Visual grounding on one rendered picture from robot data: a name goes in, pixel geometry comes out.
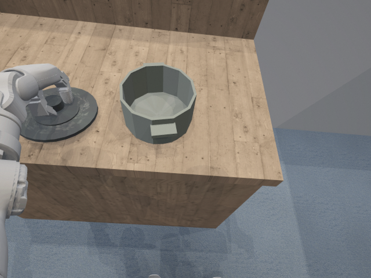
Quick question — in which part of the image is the robot left forearm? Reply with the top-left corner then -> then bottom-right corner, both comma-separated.
0,68 -> 39,162

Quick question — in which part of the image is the table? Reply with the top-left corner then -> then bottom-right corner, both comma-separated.
0,0 -> 283,229

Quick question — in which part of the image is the knob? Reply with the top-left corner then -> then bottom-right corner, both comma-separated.
45,95 -> 64,112

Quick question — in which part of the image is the lid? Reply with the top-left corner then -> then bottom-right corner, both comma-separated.
20,87 -> 98,142

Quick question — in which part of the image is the left robot upper arm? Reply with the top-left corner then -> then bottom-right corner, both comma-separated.
0,159 -> 28,278

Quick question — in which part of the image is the pot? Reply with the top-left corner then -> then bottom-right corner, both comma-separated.
119,63 -> 197,144

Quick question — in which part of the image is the left robot hand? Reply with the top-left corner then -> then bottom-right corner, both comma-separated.
13,64 -> 72,116

